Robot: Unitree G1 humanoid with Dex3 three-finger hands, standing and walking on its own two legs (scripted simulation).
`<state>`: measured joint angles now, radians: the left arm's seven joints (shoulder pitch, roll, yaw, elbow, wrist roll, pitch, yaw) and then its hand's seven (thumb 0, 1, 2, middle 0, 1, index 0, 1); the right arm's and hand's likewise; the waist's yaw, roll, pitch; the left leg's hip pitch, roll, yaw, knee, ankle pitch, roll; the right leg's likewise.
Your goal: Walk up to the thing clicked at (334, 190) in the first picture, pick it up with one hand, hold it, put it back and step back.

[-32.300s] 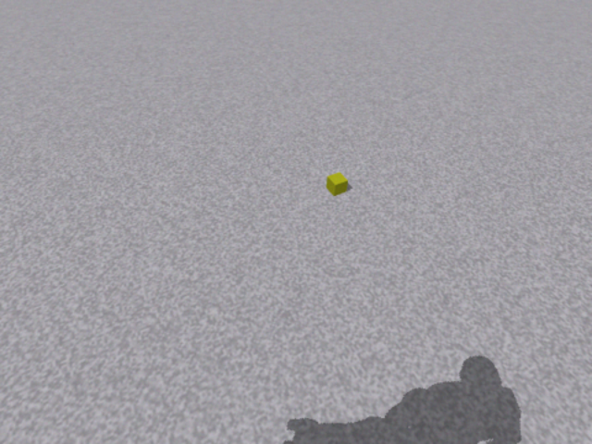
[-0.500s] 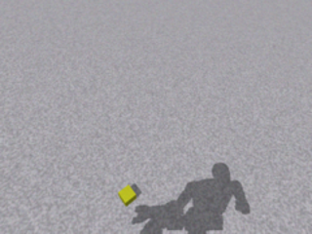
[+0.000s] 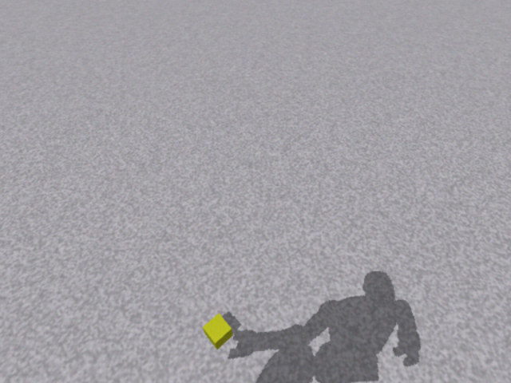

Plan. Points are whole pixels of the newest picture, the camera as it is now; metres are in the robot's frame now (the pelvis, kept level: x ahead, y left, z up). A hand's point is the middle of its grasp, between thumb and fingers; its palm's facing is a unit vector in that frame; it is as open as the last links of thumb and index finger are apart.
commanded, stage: stand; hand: left
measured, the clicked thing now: (218, 331) +0.46 +0.15 -0.74
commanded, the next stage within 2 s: none
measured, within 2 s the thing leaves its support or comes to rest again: neither
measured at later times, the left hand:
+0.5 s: hand out of the picture +0.07 +0.25 -0.15, palm faces -0.03 -0.94 -0.34, open 7.3 cm
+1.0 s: hand out of the picture +0.08 +0.25 -0.15, palm faces -0.03 -0.94 -0.34, open 7.3 cm
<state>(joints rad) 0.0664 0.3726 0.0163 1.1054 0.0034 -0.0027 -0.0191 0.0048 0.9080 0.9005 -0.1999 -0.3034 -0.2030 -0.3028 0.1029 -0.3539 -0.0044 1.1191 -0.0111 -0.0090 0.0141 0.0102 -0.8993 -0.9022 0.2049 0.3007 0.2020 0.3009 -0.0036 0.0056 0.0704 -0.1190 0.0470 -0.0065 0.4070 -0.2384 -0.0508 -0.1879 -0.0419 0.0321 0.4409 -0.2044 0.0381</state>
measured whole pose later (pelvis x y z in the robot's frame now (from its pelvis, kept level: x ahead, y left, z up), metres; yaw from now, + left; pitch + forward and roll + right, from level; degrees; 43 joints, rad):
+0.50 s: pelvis -0.01 -0.01 +0.00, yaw +0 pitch -3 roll +0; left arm 0.09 0.36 0.00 1.14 0.01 0.00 -0.02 0.00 0.91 0.90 -0.20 -0.30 -0.20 -0.30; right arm 0.08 -0.36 -0.02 1.14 -0.01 0.00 0.02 0.01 -0.90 -0.90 0.20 0.30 0.20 0.30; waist 0.00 0.00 0.06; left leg -0.11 0.06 -0.01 0.34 -0.19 -0.06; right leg -0.17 -0.03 0.03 0.37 -0.15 0.03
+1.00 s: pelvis +0.00 +0.00 +0.00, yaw +0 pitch -2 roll +0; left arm 0.09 0.36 0.00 1.13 0.01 -0.01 -0.01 0.00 0.91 0.90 -0.20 -0.30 -0.20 -0.30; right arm 0.10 -0.35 -0.01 1.14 -0.01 0.00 0.02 0.01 -0.90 -0.90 0.20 0.30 0.20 0.30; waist -0.01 0.00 0.06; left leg -0.09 0.06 -0.01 0.34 -0.21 -0.06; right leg -0.16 -0.03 0.03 0.37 -0.17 0.03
